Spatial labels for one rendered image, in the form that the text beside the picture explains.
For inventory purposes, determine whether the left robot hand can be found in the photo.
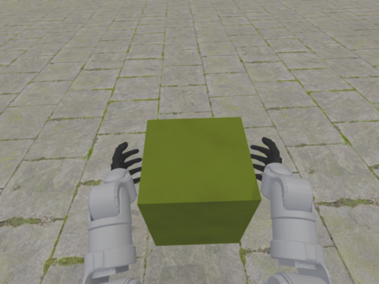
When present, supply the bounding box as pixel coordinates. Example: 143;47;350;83
111;142;142;184

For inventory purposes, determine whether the right robot hand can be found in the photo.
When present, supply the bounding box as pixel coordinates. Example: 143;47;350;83
250;137;282;181

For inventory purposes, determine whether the carton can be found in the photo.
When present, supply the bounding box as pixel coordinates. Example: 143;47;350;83
137;117;262;246

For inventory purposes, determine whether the right robot forearm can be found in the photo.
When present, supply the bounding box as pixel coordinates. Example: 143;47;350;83
260;163;332;284

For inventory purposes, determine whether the left robot forearm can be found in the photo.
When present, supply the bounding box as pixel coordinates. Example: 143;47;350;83
82;168;137;284

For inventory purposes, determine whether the robot right upper arm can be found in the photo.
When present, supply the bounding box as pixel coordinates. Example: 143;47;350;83
266;272;327;284

